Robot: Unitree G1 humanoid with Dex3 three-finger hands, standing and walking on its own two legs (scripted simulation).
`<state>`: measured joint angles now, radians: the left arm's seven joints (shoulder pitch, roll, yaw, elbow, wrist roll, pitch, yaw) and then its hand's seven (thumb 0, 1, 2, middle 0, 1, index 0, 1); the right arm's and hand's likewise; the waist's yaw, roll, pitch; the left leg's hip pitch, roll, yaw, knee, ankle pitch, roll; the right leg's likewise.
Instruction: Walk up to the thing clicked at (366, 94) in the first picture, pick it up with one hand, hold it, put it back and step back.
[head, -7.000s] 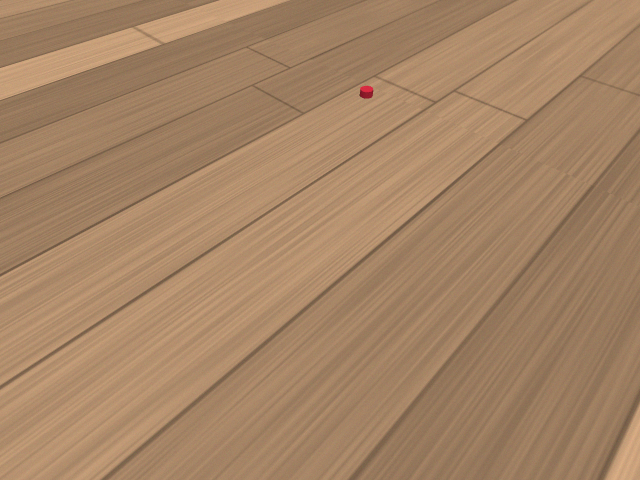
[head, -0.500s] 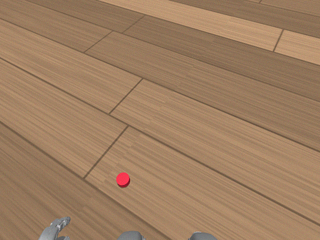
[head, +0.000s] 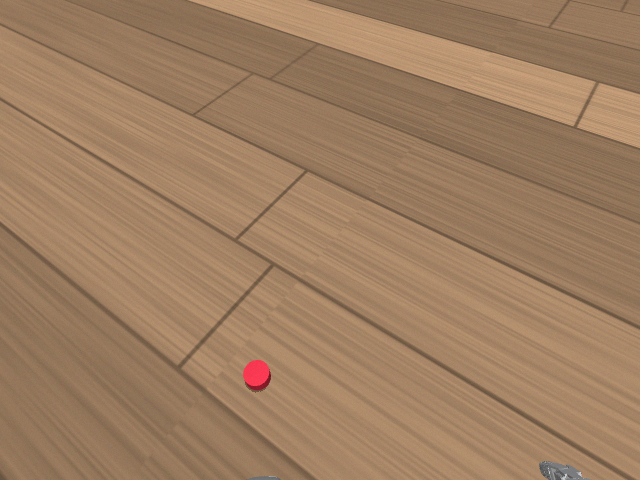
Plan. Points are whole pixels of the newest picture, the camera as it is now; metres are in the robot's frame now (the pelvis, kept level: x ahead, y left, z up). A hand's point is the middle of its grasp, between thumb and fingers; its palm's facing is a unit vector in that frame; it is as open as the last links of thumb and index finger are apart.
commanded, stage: walk up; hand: left
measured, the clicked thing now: (257, 375) +0.49 +0.24 -0.74
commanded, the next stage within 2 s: none
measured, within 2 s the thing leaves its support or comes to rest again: neither
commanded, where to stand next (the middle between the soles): +0.09 +0.00 m, yaw +0 degrees
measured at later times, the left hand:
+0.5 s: hand out of the picture +0.11 +0.26 -0.14, palm faces -0.02 -0.95 -0.32, open 7.4 cm
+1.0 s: hand out of the picture +0.07 +0.27 -0.15, palm faces +0.00 -0.93 -0.36, open 7.4 cm
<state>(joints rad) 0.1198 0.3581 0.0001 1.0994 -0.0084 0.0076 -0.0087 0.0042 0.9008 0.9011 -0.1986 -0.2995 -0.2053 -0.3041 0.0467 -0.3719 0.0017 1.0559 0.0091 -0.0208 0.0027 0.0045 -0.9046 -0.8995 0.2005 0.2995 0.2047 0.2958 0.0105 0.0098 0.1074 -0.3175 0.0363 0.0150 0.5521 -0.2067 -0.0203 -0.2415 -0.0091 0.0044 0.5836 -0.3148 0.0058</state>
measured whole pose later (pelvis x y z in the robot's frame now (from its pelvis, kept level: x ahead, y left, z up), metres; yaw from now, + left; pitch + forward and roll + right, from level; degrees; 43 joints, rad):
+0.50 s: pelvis +0.01 +0.01 +0.02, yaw +0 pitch -1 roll +0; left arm 0.04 0.36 0.01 1.15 -0.01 0.01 -0.02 0.00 0.90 0.90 -0.20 -0.30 -0.21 -0.30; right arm 0.04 -0.35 0.01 1.16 0.00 -0.02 0.01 0.00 -0.91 -0.90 0.20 0.30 0.20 0.30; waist -0.01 0.00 0.07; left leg -0.21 0.03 0.02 0.35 -0.12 -0.01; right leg -0.13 -0.01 0.01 0.35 -0.20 0.02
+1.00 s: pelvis -0.01 +0.00 +0.01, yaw +1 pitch -1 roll +1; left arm 0.06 0.39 0.05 1.06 0.00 0.05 -0.01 0.00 0.90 0.90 -0.20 -0.30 -0.21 -0.30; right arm 0.02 -0.36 -0.03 1.07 0.01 0.02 0.00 0.00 -0.90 -0.90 0.20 0.30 0.21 0.30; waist 0.00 -0.03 0.13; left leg -0.31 0.02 0.01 0.46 -0.13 -0.01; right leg -0.27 -0.02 0.00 0.58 -0.30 -0.01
